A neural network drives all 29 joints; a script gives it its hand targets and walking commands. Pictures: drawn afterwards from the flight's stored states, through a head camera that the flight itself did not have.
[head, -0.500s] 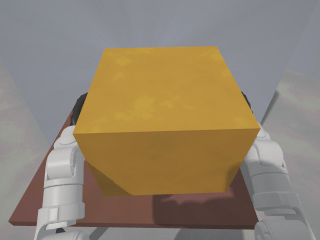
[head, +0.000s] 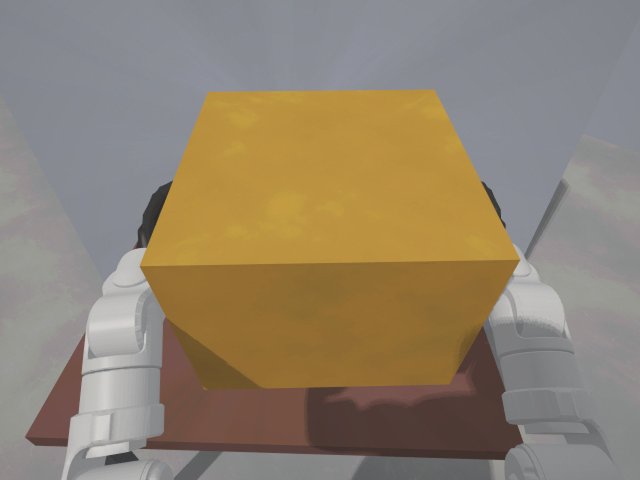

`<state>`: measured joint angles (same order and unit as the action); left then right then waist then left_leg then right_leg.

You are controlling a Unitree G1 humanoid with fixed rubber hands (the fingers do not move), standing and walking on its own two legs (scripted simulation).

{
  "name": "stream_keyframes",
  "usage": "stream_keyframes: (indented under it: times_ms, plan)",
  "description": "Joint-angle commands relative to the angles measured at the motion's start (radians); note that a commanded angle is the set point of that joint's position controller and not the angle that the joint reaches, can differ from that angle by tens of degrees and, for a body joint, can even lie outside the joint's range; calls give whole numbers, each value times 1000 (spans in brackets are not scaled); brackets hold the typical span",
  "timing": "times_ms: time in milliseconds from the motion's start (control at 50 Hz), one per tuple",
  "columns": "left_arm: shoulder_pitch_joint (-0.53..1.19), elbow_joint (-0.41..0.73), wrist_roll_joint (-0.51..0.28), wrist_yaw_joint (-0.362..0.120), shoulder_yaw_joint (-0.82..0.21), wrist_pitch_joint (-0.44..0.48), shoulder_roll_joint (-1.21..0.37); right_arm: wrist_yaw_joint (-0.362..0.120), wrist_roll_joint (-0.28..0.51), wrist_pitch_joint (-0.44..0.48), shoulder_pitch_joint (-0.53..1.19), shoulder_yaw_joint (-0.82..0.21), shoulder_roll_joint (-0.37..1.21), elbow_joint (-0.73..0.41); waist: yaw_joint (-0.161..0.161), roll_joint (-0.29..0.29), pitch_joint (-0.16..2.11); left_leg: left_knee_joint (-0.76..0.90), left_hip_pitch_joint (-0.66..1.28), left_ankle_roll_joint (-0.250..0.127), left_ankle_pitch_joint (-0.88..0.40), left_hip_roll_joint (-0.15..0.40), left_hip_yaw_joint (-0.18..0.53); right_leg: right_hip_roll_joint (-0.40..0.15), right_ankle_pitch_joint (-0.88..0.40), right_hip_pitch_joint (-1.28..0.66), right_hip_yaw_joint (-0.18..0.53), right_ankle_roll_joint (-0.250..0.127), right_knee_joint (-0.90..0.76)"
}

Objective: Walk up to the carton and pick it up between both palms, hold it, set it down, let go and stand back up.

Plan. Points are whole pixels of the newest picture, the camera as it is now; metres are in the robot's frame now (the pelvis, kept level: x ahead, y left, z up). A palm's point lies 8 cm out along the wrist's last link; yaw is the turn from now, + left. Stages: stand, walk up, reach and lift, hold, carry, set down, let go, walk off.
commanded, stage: hold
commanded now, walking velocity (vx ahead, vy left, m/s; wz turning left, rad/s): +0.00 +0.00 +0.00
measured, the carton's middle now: (324, 233) +0.38 +0.00 +0.16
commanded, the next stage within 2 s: none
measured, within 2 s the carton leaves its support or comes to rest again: neither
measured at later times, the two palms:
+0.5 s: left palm (166, 253) +0.34 +0.19 +0.17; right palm (490, 248) +0.35 -0.20 +0.16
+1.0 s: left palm (158, 253) +0.34 +0.19 +0.17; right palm (483, 243) +0.35 -0.19 +0.17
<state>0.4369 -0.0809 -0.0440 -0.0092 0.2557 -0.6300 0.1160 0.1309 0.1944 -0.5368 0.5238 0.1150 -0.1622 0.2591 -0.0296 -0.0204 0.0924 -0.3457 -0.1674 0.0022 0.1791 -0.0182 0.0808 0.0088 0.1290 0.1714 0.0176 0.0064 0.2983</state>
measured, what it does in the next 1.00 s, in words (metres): stands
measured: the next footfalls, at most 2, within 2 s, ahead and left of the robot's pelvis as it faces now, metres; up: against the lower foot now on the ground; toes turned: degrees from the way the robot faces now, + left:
none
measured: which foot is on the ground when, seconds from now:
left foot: down 0.00-1.00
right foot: down 0.00-1.00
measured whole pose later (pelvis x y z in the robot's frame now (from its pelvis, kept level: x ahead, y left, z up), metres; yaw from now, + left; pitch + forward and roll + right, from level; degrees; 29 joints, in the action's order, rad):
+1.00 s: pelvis +0.00 +0.00 +0.00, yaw +0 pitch +0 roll -1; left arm 0.40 -0.05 -0.04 -0.01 0.25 -0.62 0.11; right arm 0.13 0.20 -0.53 0.50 0.10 -0.17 0.23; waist -0.03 -0.02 0.09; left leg -0.35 -0.16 0.01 0.18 -0.01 0.09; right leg 0.01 0.13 0.16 0.01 0.00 0.28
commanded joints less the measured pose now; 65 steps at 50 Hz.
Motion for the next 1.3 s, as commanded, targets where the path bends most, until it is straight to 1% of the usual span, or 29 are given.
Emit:
stream_keyframes:
  times_ms: [0,40,80,120,200,220,260,300,320,360,400,420,440,500,560,580,640,660,700,740,820,880,920,960,1060,1080,1180,1220,1280]
  plan:
    - [827,269,-130,-130,-569,59,-513,-159,162,104,806,-473,552,-370,-11,-25,540,16,135,67,-337,-29,-35,41,-254,-190,-25,-15,0]
    - [792,300,-123,-129,-560,60,-512,-158,167,107,791,-501,556,-426,-2,5,568,14,153,61,-360,-34,-37,42,-286,-221,-23,-6,-2]
    - [808,230,-95,-128,-539,45,-496,-162,152,88,768,-461,529,-307,-2,-25,486,22,146,69,-309,-31,-35,38,-235,-184,-22,-18,-10]
    - [825,260,-113,-123,-566,51,-535,-179,159,101,788,-454,531,-328,-7,-9,475,23,124,65,-263,-20,-32,43,-190,-167,-18,-25,-8]
    - [820,342,-141,-108,-606,61,-539,-165,175,111,779,-485,538,-421,-22,-19,581,-10,187,80,-408,-24,-24,43,-316,-201,-16,-17,1]
    - [773,352,-131,-110,-590,59,-520,-163,191,114,776,-500,529,-467,-4,-18,583,-17,188,76,-412,-27,-26,45,-320,-209,-10,-18,3]
    - [796,291,-103,-111,-551,45,-495,-169,160,95,769,-481,520,-377,-3,-12,467,5,142,75,-353,-29,-33,43,-250,-178,-10,-19,-8]
    - [816,303,-108,-111,-561,59,-506,-171,162,109,800,-482,531,-415,11,-7,505,22,132,62,-283,-24,-34,34,-207,-177,-15,-17,-11]
    - [809,292,-117,-117,-571,55,-509,-170,155,110,813,-480,546,-406,-1,36,491,24,116,51,-278,-25,-36,35,-226,-192,-12,-14,-8]
    - [798,329,-120,-118,-579,56,-504,-160,164,106,749,-485,535,-404,-12,-5,524,14,136,61,-330,-30,-39,27,-303,-225,-4,-6,8]
    - [843,300,-111,-119,-560,61,-476,-158,152,100,783,-481,549,-398,-4,-30,494,30,100,58,-289,-43,-47,23,-253,-214,-4,-10,-5]
    - [819,307,-127,-121,-578,61,-507,-157,156,107,784,-480,552,-424,-7,6,514,22,103,58,-302,-37,-38,28,-272,-227,-12,-5,2]
    - [818,352,-134,-118,-604,60,-524,-157,163,111,791,-492,561,-459,-16,-19,563,12,126,65,-329,-34,-37,34,-300,-227,-13,-13,7]
    - [811,205,-111,-131,-526,59,-484,-151,150,94,823,-498,566,-397,11,41,472,32,59,38,-256,-41,-45,19,-252,-247,-5,-2,-10]
    - [839,292,-110,-123,-553,66,-494,-162,156,106,830,-485,555,-417,13,-16,553,35,112,47,-268,-41,-51,28,-247,-217,-15,-4,8]
    - [853,260,-113,-127,-536,69,-478,-155,149,102,838,-495,573,-403,20,18,522,31,99,40,-258,-39,-50,20,-237,-221,-8,3,1]
    - [812,305,-121,-121,-554,68,-505,-160,173,106,809,-505,552,-426,15,9,563,23,124,52,-311,-29,-37,38,-274,-224,-8,-7,6]
    - [800,222,-108,-129,-528,56,-488,-155,156,102,827,-482,552,-391,7,7,535,24,107,50,-285,-38,-45,27,-268,-238,-11,-10,-7]
    - [804,219,-121,-140,-538,59,-506,-156,147,103,832,-481,565,-388,-3,58,529,34,91,38,-269,-38,-43,38,-258,-250,-19,-7,-7]
    - [877,293,-112,-137,-529,67,-478,-155,145,91,770,-476,561,-325,-18,3,478,43,80,44,-247,-40,-44,19,-261,-255,-8,-1,0]
    - [857,219,-107,-144,-528,64,-479,-144,149,97,834,-470,564,-363,-3,23,508,27,87,46,-284,-43,-42,25,-275,-246,-11,-3,-6]
    - [832,286,-113,-135,-570,70,-507,-145,176,104,809,-504,559,-420,-7,-20,552,13,103,54,-328,-47,-38,27,-325,-258,-10,5,11]
    - [800,354,-146,-135,-586,75,-494,-134,180,107,764,-517,567,-493,-23,0,614,0,136,58,-388,-43,-28,24,-413,-272,-5,7,17]
    - [759,321,-120,-133,-562,66,-490,-130,178,103,760,-515,552,-466,-3,3,557,7,116,59,-377,-47,-35,31,-388,-284,-9,-1,7]
    - [813,275,-102,-132,-553,45,-498,-157,153,90,783,-458,522,-362,-11,-20,476,29,114,59,-255,-38,-38,29,-201,-198,-18,-14,-16]
    - [809,306,-122,-130,-577,57,-513,-158,164,101,798,-482,533,-419,-16,11,526,26,113,57,-287,-23,-31,35,-248,-214,-18,-14,3]
    - [854,309,-127,-116,-577,69,-511,-164,163,108,810,-492,561,-423,0,-1,529,12,146,63,-319,-25,-36,42,-239,-177,-19,-20,-1]
    - [833,339,-132,-115,-591,58,-528,-165,160,100,741,-457,525,-366,-32,-52,524,7,173,78,-318,-23,-26,40,-221,-156,-21,-22,-5]
    - [816,264,-121,-109,-589,52,-535,-175,160,105,805,-460,491,-371,-6,-37,497,11,157,81,-328,-18,-23,49,-189,-134,-24,-27,-16]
